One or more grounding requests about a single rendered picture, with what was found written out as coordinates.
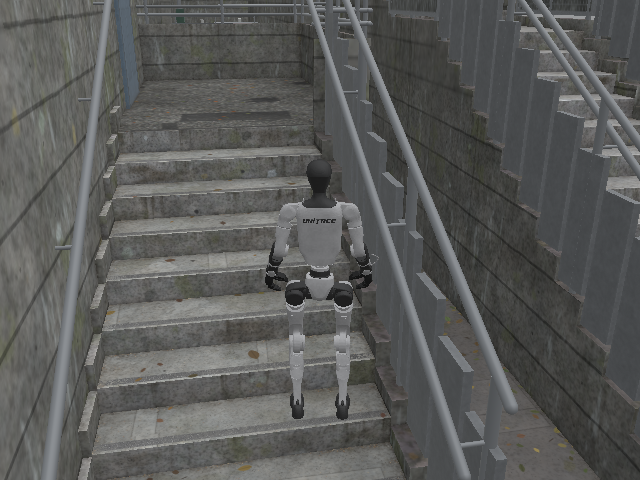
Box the humanoid robot head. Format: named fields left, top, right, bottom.
left=302, top=159, right=337, bottom=208

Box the right robot hand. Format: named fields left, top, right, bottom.
left=349, top=270, right=373, bottom=289

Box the right robot upper arm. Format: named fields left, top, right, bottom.
left=340, top=202, right=366, bottom=258

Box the left robot hand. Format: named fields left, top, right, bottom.
left=265, top=272, right=288, bottom=291

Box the robot left foot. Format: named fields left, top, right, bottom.
left=290, top=393, right=304, bottom=419

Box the right robot forearm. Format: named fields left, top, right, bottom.
left=355, top=242, right=372, bottom=276

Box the left robot upper arm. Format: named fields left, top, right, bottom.
left=273, top=202, right=299, bottom=258

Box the left robot forearm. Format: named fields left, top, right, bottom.
left=266, top=242, right=283, bottom=277

